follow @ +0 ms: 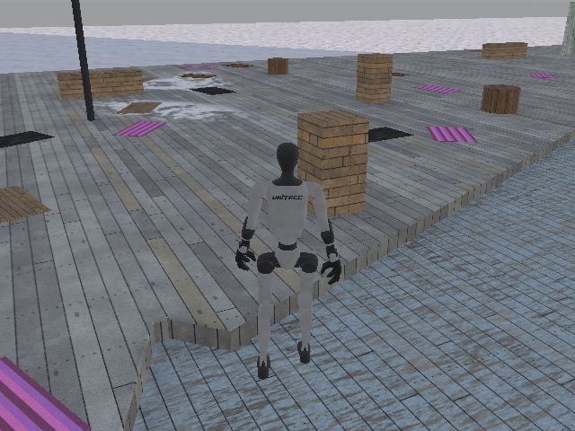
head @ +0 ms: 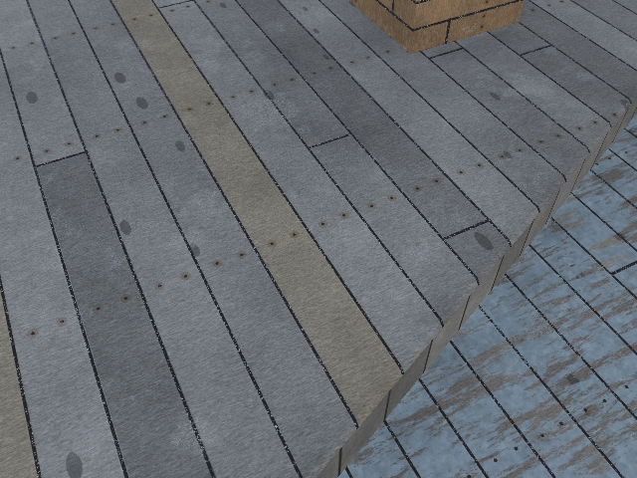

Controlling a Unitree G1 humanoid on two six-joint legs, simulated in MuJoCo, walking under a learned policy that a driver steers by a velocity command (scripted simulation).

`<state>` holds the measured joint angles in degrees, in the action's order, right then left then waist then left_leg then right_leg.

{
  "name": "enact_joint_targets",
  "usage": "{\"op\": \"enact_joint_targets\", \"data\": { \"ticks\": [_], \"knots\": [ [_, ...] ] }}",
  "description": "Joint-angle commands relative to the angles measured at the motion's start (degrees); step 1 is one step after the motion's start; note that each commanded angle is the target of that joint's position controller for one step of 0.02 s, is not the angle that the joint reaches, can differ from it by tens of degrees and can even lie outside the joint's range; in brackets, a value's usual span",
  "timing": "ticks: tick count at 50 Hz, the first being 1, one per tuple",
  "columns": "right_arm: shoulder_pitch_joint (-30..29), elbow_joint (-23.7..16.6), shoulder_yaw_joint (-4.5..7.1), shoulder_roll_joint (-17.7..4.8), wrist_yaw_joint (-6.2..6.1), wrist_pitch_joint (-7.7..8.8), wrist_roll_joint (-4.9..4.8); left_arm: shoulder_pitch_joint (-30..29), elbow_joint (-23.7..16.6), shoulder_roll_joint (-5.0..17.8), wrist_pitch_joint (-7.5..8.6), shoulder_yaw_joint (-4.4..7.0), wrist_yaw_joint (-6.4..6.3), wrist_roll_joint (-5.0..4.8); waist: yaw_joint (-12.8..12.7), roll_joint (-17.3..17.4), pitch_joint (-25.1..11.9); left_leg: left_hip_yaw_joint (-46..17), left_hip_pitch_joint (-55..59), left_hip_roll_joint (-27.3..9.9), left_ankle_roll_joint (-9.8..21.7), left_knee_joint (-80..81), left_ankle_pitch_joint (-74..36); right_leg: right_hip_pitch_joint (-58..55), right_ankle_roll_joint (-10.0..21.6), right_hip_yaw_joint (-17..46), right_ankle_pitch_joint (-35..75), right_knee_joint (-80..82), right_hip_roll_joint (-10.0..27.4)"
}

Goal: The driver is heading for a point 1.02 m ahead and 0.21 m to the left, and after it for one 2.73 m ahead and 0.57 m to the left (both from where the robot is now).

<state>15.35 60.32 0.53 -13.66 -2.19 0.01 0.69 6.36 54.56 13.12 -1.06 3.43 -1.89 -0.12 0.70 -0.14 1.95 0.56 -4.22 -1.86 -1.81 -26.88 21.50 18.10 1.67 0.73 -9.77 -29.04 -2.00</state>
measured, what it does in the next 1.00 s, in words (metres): climbs: left foot 0.15 m higher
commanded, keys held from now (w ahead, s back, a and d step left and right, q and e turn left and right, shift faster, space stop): no key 0.06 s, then w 0.94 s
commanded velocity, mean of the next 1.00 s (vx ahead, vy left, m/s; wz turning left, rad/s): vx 0.35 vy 0.00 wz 0.00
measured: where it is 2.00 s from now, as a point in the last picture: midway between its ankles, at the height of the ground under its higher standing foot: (264, 255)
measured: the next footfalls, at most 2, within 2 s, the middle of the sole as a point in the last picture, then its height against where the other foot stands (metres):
left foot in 0.92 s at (238, 441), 0.15 m higher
right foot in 1.60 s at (316, 276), level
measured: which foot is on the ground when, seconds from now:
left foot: down 0.00-0.36, up 0.38-0.90, down 0.92-1.00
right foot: down 0.00-0.90, up 0.92-1.00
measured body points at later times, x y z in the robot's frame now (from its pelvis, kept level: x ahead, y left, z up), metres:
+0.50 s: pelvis +0.08 -0.03 +0.01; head +0.09 -0.04 +0.46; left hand +0.09 +0.23 -0.13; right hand +0.14 -0.30 -0.13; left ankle +0.03 +0.11 -0.64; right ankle +0.06 -0.11 -0.73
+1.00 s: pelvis +0.38 +0.09 +0.04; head +0.40 +0.09 +0.49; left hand +0.38 +0.35 -0.11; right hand +0.54 -0.13 -0.06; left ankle +0.49 +0.17 -0.58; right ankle +0.14 -0.10 -0.55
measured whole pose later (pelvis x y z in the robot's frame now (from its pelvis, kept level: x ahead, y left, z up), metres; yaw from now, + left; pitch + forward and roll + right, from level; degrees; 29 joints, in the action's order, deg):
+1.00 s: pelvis +0.38 +0.09 +0.04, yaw +1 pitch +1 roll +0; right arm 6.3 43.6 -1.5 -10.0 2.7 5.9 0.0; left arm 19.4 60.0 14.2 3.2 1.7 -0.1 -1.4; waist 3.1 -0.8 1.8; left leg 7.5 -47.2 -2.5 5.0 -72.1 26.4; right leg 5.9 1.5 11.1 -15.5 -67.7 -1.0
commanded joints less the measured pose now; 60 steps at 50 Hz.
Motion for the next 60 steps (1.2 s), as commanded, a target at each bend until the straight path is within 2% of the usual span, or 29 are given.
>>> {"op": "enact_joint_targets", "data": {
  "ticks": [1, 8, 10, 12, 14, 16, 17, 18, 19, 21, 23, 28, 33, 35, 38, 40, 41, 43, 44, 45, 46, 47, 48, 49, 50, 51, 53, 56, 60],
  "knots": [
    [3.3, -0.7, 0.83, -5.6, -0.15, 0.77, 0.02, -2.1, -1.6, 6.3, 0.36, 1.17, -0.34, 0.0, -0.2, -0.3, -0.7, -0.3, -11.8, -0.8, 0.9, 6.3, -2.0, -10.0, 2.3, 4.9, 4.0, 4.7, 4.3],
    [6.9, -0.6, 1.36, -6.6, -0.93, 1.07, -0.48, -1.9, 1.0, 6.5, 0.7, 1.38, -0.34, -0.35, 0.6, 2.8, 4.0, -5.0, -14.3, -3.0, 5.6, 9.6, 18.9, -0.7, 1.4, 0.7, -22.5, 1.3, -0.2],
    [10.1, -0.1, 2.64, -9.9, -1.01, 1.93, -1.18, -4.8, 0.1, 4.4, 2.49, 1.08, 0.66, -0.66, 2.2, 9.4, 6.7, -16.5, -10.2, -11.7, 10.4, 16.4, 23.7, 6.8, 0.2, -3.5, -14.1, -9.1, -1.7],
    [7.5, -0.7, 3.54, -11.0, -1.04, 3.02, -1.7, -4.6, -0.5, 4.8, 4.03, 1.22, 1.67, -1.11, 0.8, 11.1, 10.0, -22.5, -8.1, -19.0, 13.6, 18.7, 18.5, 12.6, 1.6, -1.3, -11.3, -16.3, 3.2],
    [5.9, -1.3, 3.48, -9.1, -0.47, 3.71, -2.15, -2.8, -0.2, 4.1, 5.04, 1.11, 2.12, -1.71, -0.9, 8.8, 10.2, -17.1, -5.6, -16.4, 11.1, 15.4, 8.4, 10.3, 2.9, -2.1, -13.0, -8.6, 3.9],
    [5.0, -2.1, 3.39, -8.7, 0.19, 3.59, -1.98, 5.6, 3.6, 4.8, 5.27, 2.13, 2.13, -1.61, -4.2, 6.5, 5.7, -9.1, -11.5, -9.8, 8.2, 7.4, -4.8, -8.4, 2.8, -6.3, -7.1, 0.2, -1.1],
    [3.9, -2.8, 3.1, -8.0, 0.27, 3.79, -1.74, 12.2, 5.3, 7.9, 5.34, 3.46, 2.09, -1.66, -7.0, 2.0, 1.7, -4.0, -14.9, -5.8, 6.2, -4.3, -16.4, -17.5, 4.0, -0.7, -4.0, 3.2, 1.5],
    [4.4, -5.0, 1.89, -3.7, 0.11, 4.34, -1.17, 20.2, 6.8, 14.3, 5.35, 5.04, 1.98, -1.88, -8.5, -13.8, -3.1, 3.8, -28.6, 1.9, 1.3, -24.2, -10.6, -29.2, 11.1, 20.7, -6.8, 10.8, 13.3],
    [3.4, -6.0, 1.94, -3.9, -0.09, 5.26, -1.83, 23.8, 7.7, 13.1, 5.93, 4.16, 2.59, -1.3, -9.1, -15.5, -7.2, -2.0, -34.7, 4.5, 0.8, -40.8, 10.7, -30.8, 17.1, 39.2, -10.1, 18.4, 22.2],
    [0.7, -6.9, 2.75, -5.6, 1.1, 6.38, -3.98, 13.1, 4.8, 6.8, 7.26, 1.46, 2.62, -0.58, -4.3, -5.5, 0.1, -5.9, -39.8, -2.4, 4.7, -49.2, 3.8, -21.9, 14.1, 28.6, -15.5, 18.8, 20.8],
    [-0.4, -6.8, 3.66, -5.9, 1.08, 6.44, -2.61, 8.7, 3.7, 4.6, 7.32, 0.16, 2.79, -0.18, -2.0, -2.5, 3.0, -4.7, -37.4, -6.1, 5.8, -42.6, -4.7, -16.3, 10.1, 18.1, -8.3, 21.4, 16.1],
    [-2.0, -7.5, 3.58, -3.1, 1.96, 4.8, -1.94, 13.8, 5.3, 6.5, 5.95, -0.43, 1.35, 0.17, -1.2, -2.5, 3.1, -0.4, -35.7, -6.1, 2.0, -35.9, -9.6, -13.2, 11.6, 7.9, 5.7, 23.5, 13.6],
    [-9.1, -10.8, 2.02, -0.1, 2.64, 3.7, -3.9, 25.3, 8.8, 4.1, 3.85, -1.87, 0.04, 0.05, -3.6, -4.3, 8.0, -1.7, -72.7, -7.2, 0.4, -80.7, 9.0, -28.8, 16.3, 15.8, 2.0, 21.6, 23.0],
    [-12.6, -14.3, 0.18, 2.4, 3.06, 4.26, -4.67, 27.7, 9.8, 2.7, 3.54, -2.55, -0.59, -0.02, -3.6, -2.6, 10.1, -5.0, -91.0, -7.7, 0.6, -97.6, 17.0, -35.0, 14.4, 14.9, 1.4, 17.7, 24.6],
    [-21.1, -23.1, -3.67, 6.6, 4.26, 5.2, -3.83, 27.2, 10.1, 1.9, 2.57, -3.66, -1.71, 0.29, -3.4, -0.6, 12.0, -5.6, -100.8, -7.0, 1.7, -104.0, 21.6, -29.2, 8.9, 9.6, 4.5, 15.5, 22.8],
    [-27.6, -31.0, -6.2, 7.1, 4.69, 6.21, -1.58, 21.8, 8.3, 3.5, 1.96, -3.68, -3.2, -1.36, -0.7, 1.4, 11.4, -1.3, -83.8, -10.7, 2.1, -77.9, 13.7, -10.1, 4.9, 3.2, -0.6, 23.6, 17.0],
    [-23.9, -31.2, -6.08, 5.6, 5.32, 6.8, -0.46, 18.2, 6.0, 6.0, 2.48, -3.08, -2.9, -0.96, 1.9, 3.8, 5.0, 4.6, -54.7, -9.6, 3.6, -63.1, -3.3, 4.0, 6.5, -0.7, 4.1, 32.4, 15.2],
    [-12.3, -27.6, -3.04, 1.0, 3.84, 7.42, -0.81, 18.1, 4.9, 11.6, 3.94, -1.52, -1.32, -2.01, 6.4, -7.1, -9.3, 11.1, -16.1, -0.4, 5.3, -58.1, -13.2, 6.0, 8.7, -4.8, 55.6, 26.6, 12.7],
    [-4.4, -26.0, -0.62, -3.3, 3.18, 7.27, -1.97, 19.5, 5.6, 15.4, 3.49, -0.73, -0.68, -1.08, 11.6, -13.0, -15.9, 10.5, -9.6, 3.7, 6.5, -52.3, -7.5, -6.4, 7.3, -3.6, 82.7, 15.1, 14.5],
    [1.0, -24.7, 1.03, -7.1, 2.83, 6.42, -2.59, 19.7, 7.2, 17.4, 2.35, -0.01, -0.1, -1.0, 16.1, -18.7, -17.2, 7.7, -9.8, 4.9, 7.4, -39.0, -4.2, -18.0, 4.5, -2.5, 92.0, 3.0, 14.8],
    [6.3, -22.0, 2.78, -11.9, 3.18, 5.17, -1.57, 19.7, 6.7, 14.9, 2.03, -0.11, -0.51, -0.79, 17.2, -16.6, -17.9, -2.3, -4.8, 4.3, 9.1, -28.1, -3.3, -18.8, 2.7, 1.8, 81.0, -11.7, 13.9],
    [7.9, -17.2, 3.76, -18.8, 3.97, 5.11, -0.25, 28.0, 5.5, 0.9, 3.21, -2.41, 0.32, 1.04, 6.0, 23.1, -20.1, -35.1, 4.8, -11.2, 17.4, -11.8, -18.5, -3.3, -0.9, 4.9, -1.9, -36.9, -1.0],
    [12.9, -15.1, 2.7, -13.9, 4.11, 5.27, 0.94, 31.4, 6.3, -0.8, 6.12, -2.17, 2.78, -0.14, 5.7, 22.6, -29.7, -58.4, 7.6, -17.9, 18.4, 6.6, -12.0, 2.3, 0.0, 18.3, -9.4, -56.7, -7.3],
    [8.6, -14.8, 2.14, -9.8, 4.96, 6.01, -0.14, 24.5, 3.4, -0.6, 6.75, -1.24, 3.63, -2.44, 4.3, 11.5, -21.4, -53.5, 1.3, -18.4, 16.3, 7.2, -3.5, 7.5, 0.8, 16.2, -7.8, -63.6, -6.4],
    [4.0, -13.0, 1.75, -6.2, 6.03, 6.66, -1.82, 15.7, -1.0, -1.6, 6.32, -1.95, 3.2, -2.36, 3.0, 5.1, -10.3, -44.7, -7.8, -16.6, 13.3, 5.2, 0.4, 12.9, 2.3, 10.1, -6.8, -63.3, -2.9],
    [1.2, -11.0, 1.04, -1.4, 6.37, 7.16, -1.07, 9.0, -4.3, -0.7, 5.74, -1.96, 2.48, -1.58, 2.0, 0.6, -4.7, -35.0, -15.6, -15.0, 10.8, 3.9, 1.1, 14.6, 4.5, 9.5, -3.2, -60.7, 0.6],
    [-0.9, -8.5, 0.34, 3.6, 5.68, 7.94, 1.43, 7.5, -6.3, 3.0, 4.76, -1.3, 2.24, -2.61, -0.5, 2.3, -2.8, -20.7, -21.9, -11.0, 10.2, 3.6, -1.8, 12.0, 7.1, 10.0, -0.8, -55.9, 4.9],
    [3.6, -5.3, 1.14, 2.4, 4.19, 8.55, -0.2, 6.7, -6.8, 2.2, 4.65, -1.37, 2.03, -2.47, -1.7, 4.7, -0.5, -12.2, -16.3, -9.0, 11.8, 11.2, -7.2, 17.2, 7.7, 9.0, 0.2, -48.1, 5.1],
    [6.8, -5.0, 1.57, -1.0, 3.24, 7.38, -0.93, 2.3, -8.3, 2.6, 4.57, -2.2, 3.06, -1.32, -2.5, 1.1, 2.5, -4.4, -10.0, -7.1, 10.1, 18.5, -9.8, 28.1, 6.1, 4.8, 5.0, -38.8, 5.4]
  ]
}}
Over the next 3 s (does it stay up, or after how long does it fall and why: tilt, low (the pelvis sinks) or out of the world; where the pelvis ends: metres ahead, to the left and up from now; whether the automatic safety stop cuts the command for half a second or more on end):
stays up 1.04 0.13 0.15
